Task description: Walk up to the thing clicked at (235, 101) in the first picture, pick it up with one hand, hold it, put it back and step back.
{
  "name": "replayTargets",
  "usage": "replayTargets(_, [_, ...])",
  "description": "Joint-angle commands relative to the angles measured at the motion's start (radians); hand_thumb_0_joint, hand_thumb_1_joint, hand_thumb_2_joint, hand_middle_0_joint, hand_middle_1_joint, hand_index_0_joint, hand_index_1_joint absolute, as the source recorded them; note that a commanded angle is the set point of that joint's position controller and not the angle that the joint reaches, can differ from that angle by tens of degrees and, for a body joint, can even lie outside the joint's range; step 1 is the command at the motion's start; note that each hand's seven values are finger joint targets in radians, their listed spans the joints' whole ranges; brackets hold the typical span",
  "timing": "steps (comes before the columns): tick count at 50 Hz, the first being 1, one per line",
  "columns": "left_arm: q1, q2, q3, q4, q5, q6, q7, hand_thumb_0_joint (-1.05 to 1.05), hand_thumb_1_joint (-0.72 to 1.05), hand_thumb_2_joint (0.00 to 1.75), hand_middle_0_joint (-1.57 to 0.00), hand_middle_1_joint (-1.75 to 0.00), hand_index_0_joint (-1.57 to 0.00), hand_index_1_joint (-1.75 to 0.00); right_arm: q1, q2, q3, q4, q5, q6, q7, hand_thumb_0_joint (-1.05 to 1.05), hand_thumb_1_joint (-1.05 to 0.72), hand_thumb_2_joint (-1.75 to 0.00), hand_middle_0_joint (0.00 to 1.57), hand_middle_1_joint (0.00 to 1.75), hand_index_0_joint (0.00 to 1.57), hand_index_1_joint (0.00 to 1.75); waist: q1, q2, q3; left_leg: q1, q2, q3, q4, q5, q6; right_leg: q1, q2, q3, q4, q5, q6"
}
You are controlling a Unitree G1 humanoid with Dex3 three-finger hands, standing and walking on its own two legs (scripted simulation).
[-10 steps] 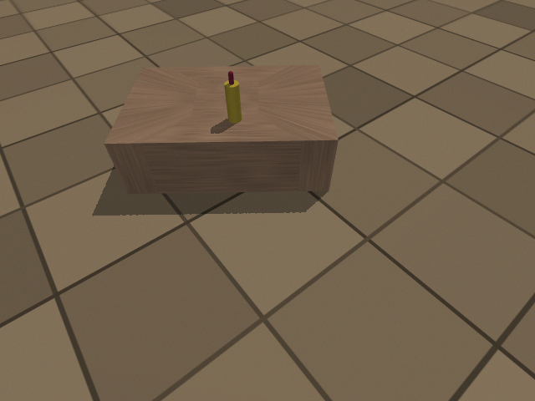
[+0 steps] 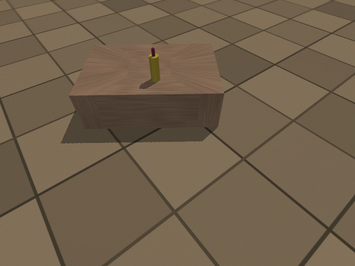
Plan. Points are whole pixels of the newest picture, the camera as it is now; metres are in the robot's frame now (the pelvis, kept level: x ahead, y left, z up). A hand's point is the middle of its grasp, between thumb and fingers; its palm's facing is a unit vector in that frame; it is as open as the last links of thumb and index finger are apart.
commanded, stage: stand
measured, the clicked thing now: (154, 64) +1.43 +0.15 -0.33
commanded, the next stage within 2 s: walk up in 0.92 s
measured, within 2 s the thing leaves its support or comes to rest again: neither
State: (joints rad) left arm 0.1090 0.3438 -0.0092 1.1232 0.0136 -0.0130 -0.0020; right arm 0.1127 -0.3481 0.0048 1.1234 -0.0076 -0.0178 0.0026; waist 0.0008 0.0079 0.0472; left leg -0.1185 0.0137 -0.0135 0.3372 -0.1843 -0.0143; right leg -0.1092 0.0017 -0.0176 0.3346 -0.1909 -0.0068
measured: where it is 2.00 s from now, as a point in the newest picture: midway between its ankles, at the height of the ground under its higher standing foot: (149, 241)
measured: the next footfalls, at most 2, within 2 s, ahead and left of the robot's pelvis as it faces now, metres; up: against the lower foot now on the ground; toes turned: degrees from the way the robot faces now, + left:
left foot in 1.26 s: +0.19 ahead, +0.24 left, +0.00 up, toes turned +10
right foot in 1.66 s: +0.41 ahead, +0.01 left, +0.00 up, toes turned +3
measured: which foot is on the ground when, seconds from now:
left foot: down 0.00-0.96, up 0.98-1.00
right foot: down 0.00-1.00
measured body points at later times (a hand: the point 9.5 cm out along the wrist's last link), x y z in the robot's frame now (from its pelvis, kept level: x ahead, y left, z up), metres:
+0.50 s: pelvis +0.01 +0.00 +0.00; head +0.02 +0.00 +0.45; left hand +0.08 +0.30 -0.13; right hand +0.08 -0.30 -0.14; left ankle +0.00 +0.13 -0.75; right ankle +0.00 -0.11 -0.75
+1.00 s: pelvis +0.02 +0.00 +0.00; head +0.02 +0.00 +0.45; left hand +0.08 +0.31 -0.13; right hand +0.09 -0.30 -0.13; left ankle +0.00 +0.13 -0.74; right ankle -0.01 -0.11 -0.75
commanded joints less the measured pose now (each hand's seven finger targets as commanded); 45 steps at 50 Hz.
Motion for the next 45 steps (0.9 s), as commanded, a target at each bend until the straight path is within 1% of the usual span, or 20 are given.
replayTargets(1, [-0.029,0.209,0.045,-0.057,-0.005,-0.023,0.010,0.00,0.90,0.90,-0.20,-0.30,-0.20,-0.30,-0.041,-0.208,-0.037,-0.066,0.001,-0.018,-0.013,0.00,-0.90,-0.90,0.20,0.30,0.20,0.30,0.006,-0.007,-0.070,0.018,0.114,-0.082,-0.043,0.140,0.042,0.003,-0.130,0.101,-0.054,0.129,-0.022])
replayTargets(3, [-0.037,0.213,0.047,-0.057,-0.006,-0.022,0.011,0.00,0.90,0.90,-0.20,-0.30,-0.20,-0.30,-0.035,-0.204,-0.035,-0.063,0.002,-0.018,-0.013,0.00,-0.90,-0.90,0.20,0.30,0.20,0.30,0.002,-0.009,-0.064,0.012,0.112,-0.087,-0.050,0.144,0.038,0.008,-0.128,0.098,-0.051,0.129,-0.022])
replayTargets(5, [-0.027,0.207,0.045,-0.059,-0.004,-0.023,0.010,0.00,0.90,0.90,-0.20,-0.30,-0.20,-0.30,-0.043,-0.212,-0.037,-0.066,0.001,-0.019,-0.013,0.00,-0.90,-0.90,0.20,0.30,0.20,0.30,0.008,-0.001,-0.075,0.023,0.115,-0.084,-0.044,0.152,0.043,0.005,-0.131,0.100,-0.056,0.144,-0.020])
replayTargets(7, [-0.041,0.217,0.049,-0.060,-0.005,-0.022,0.011,0.00,0.90,0.90,-0.20,-0.30,-0.20,-0.30,-0.034,-0.202,-0.035,-0.065,0.000,-0.019,-0.014,0.00,-0.90,-0.90,0.20,0.30,0.20,0.30,0.000,-0.011,-0.066,0.013,0.112,-0.084,-0.050,0.153,0.037,0.009,-0.130,0.098,-0.048,0.139,-0.023])
replayTargets(8, [-0.031,0.206,0.046,-0.059,-0.005,-0.022,0.010,0.00,0.90,0.90,-0.20,-0.30,-0.20,-0.30,-0.042,-0.210,-0.036,-0.066,0.001,-0.019,-0.015,0.00,-0.90,-0.90,0.20,0.30,0.20,0.30,0.007,-0.001,-0.068,0.022,0.114,-0.085,-0.045,0.161,0.039,0.000,-0.129,0.099,-0.053,0.146,-0.021])
replayTargets(10, [-0.031,0.208,0.046,-0.057,-0.005,-0.022,0.010,0.00,0.90,0.90,-0.20,-0.30,-0.20,-0.30,-0.039,-0.210,-0.036,-0.063,0.001,-0.018,-0.015,0.00,-0.90,-0.90,0.20,0.30,0.20,0.30,0.004,-0.005,-0.071,0.020,0.114,-0.084,-0.044,0.165,0.041,0.007,-0.130,0.098,-0.056,0.155,-0.021])
replayTargets(12, [-0.033,0.215,0.047,-0.057,-0.006,-0.022,0.011,0.00,0.90,0.90,-0.20,-0.30,-0.20,-0.30,-0.031,-0.202,-0.033,-0.063,0.001,-0.018,-0.014,0.00,-0.90,-0.90,0.20,0.30,0.20,0.30,0.000,-0.016,-0.065,0.018,0.113,-0.084,-0.050,0.152,0.036,0.006,-0.131,0.100,-0.056,0.139,-0.021])
replayTargets(16, [-0.033,0.211,0.046,-0.056,-0.006,-0.020,0.010,0.00,0.90,0.90,-0.20,-0.30,-0.20,-0.30,-0.039,-0.208,-0.034,-0.060,0.002,-0.017,-0.015,0.00,-0.90,-0.90,0.20,0.30,0.20,0.30,0.005,-0.010,-0.072,0.023,0.116,-0.086,-0.050,0.155,0.037,0.013,-0.132,0.100,-0.052,0.142,-0.023])
replayTargets(22, [-0.029,0.212,0.045,-0.054,-0.006,-0.023,0.013,0.00,0.90,0.90,-0.20,-0.30,-0.20,-0.30,-0.038,-0.210,-0.036,-0.061,0.003,-0.017,-0.014,0.00,-0.90,-0.90,0.20,0.30,0.20,0.30,0.003,-0.017,-0.076,0.037,0.118,-0.086,-0.044,0.187,0.039,0.013,-0.133,0.096,-0.055,0.169,-0.019])
replayTargets(26, [-0.028,0.210,0.044,-0.052,-0.008,-0.023,0.012,0.00,0.90,0.90,-0.20,-0.30,-0.20,-0.30,-0.037,-0.208,-0.034,-0.060,0.002,-0.016,-0.014,0.00,-0.90,-0.90,0.20,0.30,0.20,0.30,0.002,-0.007,-0.071,0.029,0.114,-0.084,-0.046,0.186,0.036,0.019,-0.135,0.097,-0.055,0.176,-0.020])
replayTargets(27, [-0.029,0.208,0.045,-0.053,-0.007,-0.023,0.012,0.00,0.90,0.90,-0.20,-0.30,-0.20,-0.30,-0.031,-0.211,-0.035,-0.059,0.001,-0.017,-0.014,0.00,-0.90,-0.90,0.20,0.30,0.20,0.30,0.003,-0.002,-0.078,0.024,0.116,-0.082,-0.044,0.188,0.039,0.035,-0.138,0.098,-0.056,0.185,-0.020])
replayTargets(28, [-0.029,0.214,0.046,-0.052,-0.009,-0.023,0.013,0.00,0.90,0.90,-0.20,-0.30,-0.20,-0.30,-0.031,-0.201,-0.032,-0.058,0.002,-0.016,-0.013,0.00,-0.90,-0.90,0.20,0.30,0.20,0.30,0.003,-0.012,-0.065,0.016,0.111,-0.085,-0.052,0.182,0.034,0.022,-0.133,0.096,-0.059,0.174,-0.018])
replayTargets(30, [-0.026,0.211,0.046,-0.051,-0.005,-0.023,0.013,0.00,0.90,0.90,-0.20,-0.30,-0.20,-0.30,-0.041,-0.211,-0.036,-0.061,0.003,-0.017,-0.014,0.00,-0.90,-0.90,0.20,0.30,0.20,0.30,0.004,-0.012,-0.077,0.038,0.117,-0.085,-0.043,0.190,0.039,0.022,-0.135,0.096,-0.062,0.185,-0.018])
replayTargets(32, [-0.033,0.217,0.049,-0.053,-0.008,-0.022,0.014,0.00,0.90,0.90,-0.20,-0.30,-0.20,-0.30,-0.031,-0.203,-0.033,-0.059,0.002,-0.015,-0.014,0.00,-0.90,-0.90,0.20,0.30,0.20,0.30,0.001,-0.014,-0.068,0.026,0.112,-0.085,-0.052,0.190,0.034,0.023,-0.134,0.096,-0.062,0.183,-0.019])
replayTargets(35, [-0.032,0.216,0.049,-0.057,-0.005,-0.023,0.014,0.00,0.90,0.90,-0.20,-0.30,-0.20,-0.30,-0.034,-0.207,-0.035,-0.062,0.000,-0.016,-0.014,0.00,-0.90,-0.90,0.20,0.30,0.20,0.30,0.002,-0.006,-0.084,0.034,0.116,-0.081,-0.044,0.199,0.036,0.035,-0.137,0.094,-0.058,0.197,-0.019])
replayTargets(38, [-0.027,0.213,0.048,-0.054,-0.006,-0.023,0.015,0.00,0.90,0.90,-0.20,-0.30,-0.20,-0.30,-0.036,-0.208,-0.036,-0.062,0.002,-0.014,-0.014,0.00,-0.90,-0.90,0.20,0.30,0.20,0.30,0.002,-0.015,-0.074,0.035,0.116,-0.084,-0.048,0.199,0.038,0.028,-0.134,0.089,-0.063,0.190,-0.018])
replayTargets(39, [-0.023,0.215,0.049,-0.055,-0.005,-0.025,0.014,0.00,0.90,0.90,-0.20,-0.30,-0.20,-0.30,-0.036,-0.214,-0.038,-0.064,0.001,-0.014,-0.015,0.00,-0.90,-0.90,0.20,0.30,0.20,0.30,0.003,-0.013,-0.086,0.049,0.118,-0.080,-0.039,0.214,0.040,0.032,-0.137,0.092,-0.061,0.211,-0.018])
replayTargets(40, [-0.033,0.217,0.050,-0.056,-0.005,-0.024,0.015,0.00,0.90,0.90,-0.20,-0.30,-0.20,-0.30,-0.035,-0.206,-0.036,-0.065,0.002,-0.014,-0.015,0.00,-0.90,-0.90,0.20,0.30,0.20,0.30,-0.002,-0.016,-0.082,0.041,0.117,-0.081,-0.041,0.214,0.037,0.034,-0.135,0.089,-0.059,0.214,-0.018])
replayTargets(41, [-0.030,0.215,0.050,-0.055,-0.007,-0.024,0.014,0.00,0.90,0.90,-0.20,-0.30,-0.20,-0.30,-0.029,-0.206,-0.035,-0.063,0.001,-0.015,-0.015,0.00,-0.90,-0.90,0.20,0.30,0.20,0.30,0.000,-0.009,-0.078,0.034,0.116,-0.078,-0.041,0.200,0.040,0.040,-0.140,0.097,-0.061,0.210,-0.019])
replayTargets(45, [-0.032,0.217,0.052,-0.057,-0.007,-0.021,0.014,0.00,0.90,0.90,-0.20,-0.30,-0.20,-0.30,-0.031,-0.207,-0.034,-0.064,0.000,-0.015,-0.016,0.00,-0.90,-0.90,0.20,0.30,0.20,0.30,0.002,0.001,-0.065,0.020,0.114,-0.081,-0.057,0.188,0.036,0.036,-0.135,0.093,-0.064,0.183,-0.018])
